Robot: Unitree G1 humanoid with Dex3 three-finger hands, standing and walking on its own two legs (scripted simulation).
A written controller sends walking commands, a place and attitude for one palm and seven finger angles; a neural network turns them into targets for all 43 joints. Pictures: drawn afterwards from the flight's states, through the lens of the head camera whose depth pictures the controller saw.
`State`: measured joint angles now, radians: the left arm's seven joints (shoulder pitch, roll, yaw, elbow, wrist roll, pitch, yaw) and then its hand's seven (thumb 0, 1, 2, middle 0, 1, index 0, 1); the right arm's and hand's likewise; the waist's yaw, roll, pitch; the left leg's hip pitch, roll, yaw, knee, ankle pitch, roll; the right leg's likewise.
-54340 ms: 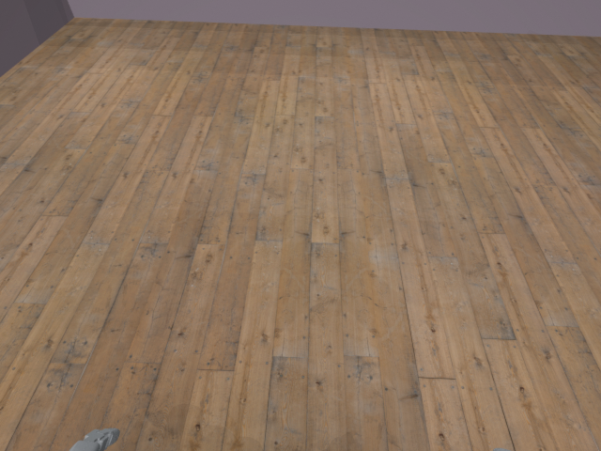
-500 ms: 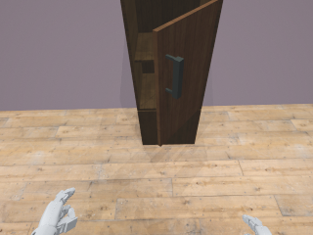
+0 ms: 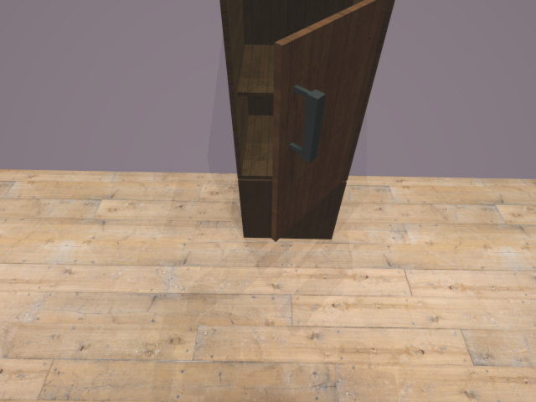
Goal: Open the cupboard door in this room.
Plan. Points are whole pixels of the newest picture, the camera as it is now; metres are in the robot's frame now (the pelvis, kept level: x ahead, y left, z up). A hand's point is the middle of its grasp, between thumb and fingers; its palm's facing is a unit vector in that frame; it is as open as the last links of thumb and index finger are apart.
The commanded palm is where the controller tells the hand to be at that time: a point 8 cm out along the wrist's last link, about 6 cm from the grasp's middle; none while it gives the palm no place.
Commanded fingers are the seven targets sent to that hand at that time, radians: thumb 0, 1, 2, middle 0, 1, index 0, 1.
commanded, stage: let the arm hang, fingers relaxed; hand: left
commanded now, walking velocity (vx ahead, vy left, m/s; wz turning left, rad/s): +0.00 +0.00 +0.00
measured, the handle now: (304, 124) +0.63 -0.04 +0.07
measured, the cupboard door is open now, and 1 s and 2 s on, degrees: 48 48 48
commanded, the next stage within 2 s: look to check the result in 0.42 s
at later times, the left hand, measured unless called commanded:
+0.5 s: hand out of the picture +0.00 +0.16 -0.17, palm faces +0.05 -0.98 -0.18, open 7.3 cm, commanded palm none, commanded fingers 0.00 0.90 0.90 -0.20 -0.30 -0.20 -0.30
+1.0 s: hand out of the picture +0.02 +0.15 -0.17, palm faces +0.05 -0.98 -0.18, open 7.4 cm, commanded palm none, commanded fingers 0.00 0.90 0.90 -0.20 -0.30 -0.20 -0.30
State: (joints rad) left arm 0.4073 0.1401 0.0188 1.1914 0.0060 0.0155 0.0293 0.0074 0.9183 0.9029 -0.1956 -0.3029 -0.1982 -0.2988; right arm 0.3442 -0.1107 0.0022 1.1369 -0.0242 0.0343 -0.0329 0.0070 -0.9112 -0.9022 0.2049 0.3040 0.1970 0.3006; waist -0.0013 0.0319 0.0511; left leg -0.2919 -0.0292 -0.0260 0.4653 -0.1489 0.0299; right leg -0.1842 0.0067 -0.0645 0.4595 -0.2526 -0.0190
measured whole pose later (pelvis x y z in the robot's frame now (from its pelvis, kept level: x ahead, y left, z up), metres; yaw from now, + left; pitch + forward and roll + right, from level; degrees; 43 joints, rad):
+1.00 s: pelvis +0.04 -0.02 +0.00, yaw +0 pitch -2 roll +0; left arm 0.28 0.13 0.01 1.15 0.00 -0.01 0.03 0.00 0.91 0.90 -0.20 -0.30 -0.20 -0.30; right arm 0.24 -0.14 0.00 1.15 -0.02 0.01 -0.04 0.01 -0.92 -0.90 0.20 0.30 0.20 0.30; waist 0.00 0.01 0.07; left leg -0.21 -0.02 -0.03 0.42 -0.18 0.01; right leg -0.10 0.02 -0.07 0.41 -0.28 -0.04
